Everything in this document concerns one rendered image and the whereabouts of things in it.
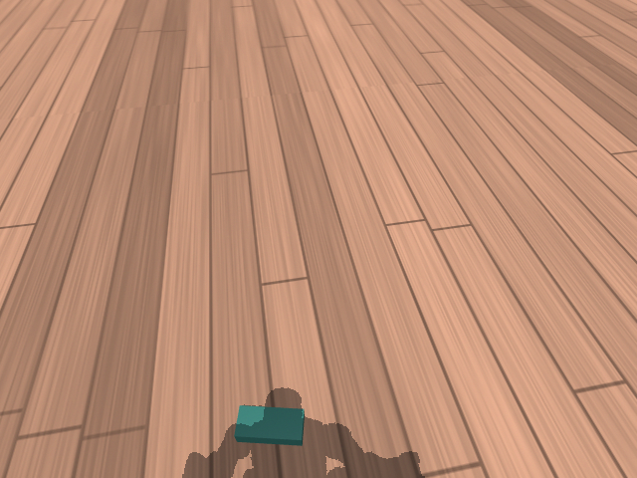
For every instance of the carton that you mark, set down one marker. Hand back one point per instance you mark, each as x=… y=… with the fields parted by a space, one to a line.
x=270 y=425

